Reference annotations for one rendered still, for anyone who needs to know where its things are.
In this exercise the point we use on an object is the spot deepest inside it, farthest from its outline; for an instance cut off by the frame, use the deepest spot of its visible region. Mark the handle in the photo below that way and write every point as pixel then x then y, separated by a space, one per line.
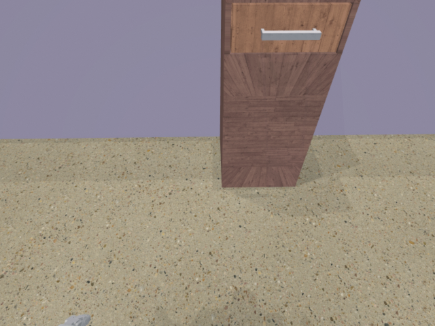
pixel 290 35

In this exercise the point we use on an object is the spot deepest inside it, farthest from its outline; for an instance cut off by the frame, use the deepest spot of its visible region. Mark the drawer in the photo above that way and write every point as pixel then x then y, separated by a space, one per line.
pixel 247 20

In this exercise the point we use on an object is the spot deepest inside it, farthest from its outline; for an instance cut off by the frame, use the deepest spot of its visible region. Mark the cabinet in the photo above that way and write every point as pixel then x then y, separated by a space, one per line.
pixel 270 104

